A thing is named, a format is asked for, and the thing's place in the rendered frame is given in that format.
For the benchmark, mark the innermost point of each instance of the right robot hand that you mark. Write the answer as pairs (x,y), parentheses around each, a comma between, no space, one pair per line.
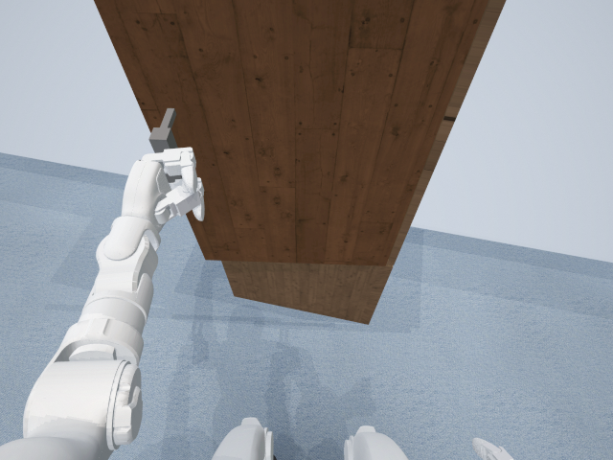
(488,451)

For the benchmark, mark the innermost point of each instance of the cupboard door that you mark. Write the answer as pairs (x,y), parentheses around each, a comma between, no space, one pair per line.
(310,120)

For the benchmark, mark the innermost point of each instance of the handle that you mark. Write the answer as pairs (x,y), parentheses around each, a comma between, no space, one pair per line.
(161,138)

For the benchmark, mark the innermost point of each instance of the robot shin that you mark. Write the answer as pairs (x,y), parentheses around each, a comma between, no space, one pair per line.
(366,428)
(250,421)

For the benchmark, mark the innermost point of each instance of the left robot upper arm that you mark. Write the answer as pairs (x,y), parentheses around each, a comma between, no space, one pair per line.
(81,410)

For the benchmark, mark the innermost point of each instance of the right robot shin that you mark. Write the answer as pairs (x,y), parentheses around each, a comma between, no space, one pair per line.
(366,428)

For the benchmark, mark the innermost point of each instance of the left robot shin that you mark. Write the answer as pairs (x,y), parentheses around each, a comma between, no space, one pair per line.
(250,421)

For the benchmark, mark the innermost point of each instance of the robot left forearm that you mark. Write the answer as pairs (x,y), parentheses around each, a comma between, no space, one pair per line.
(113,318)

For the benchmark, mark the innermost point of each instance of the left robot hand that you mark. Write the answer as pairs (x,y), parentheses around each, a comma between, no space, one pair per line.
(149,195)

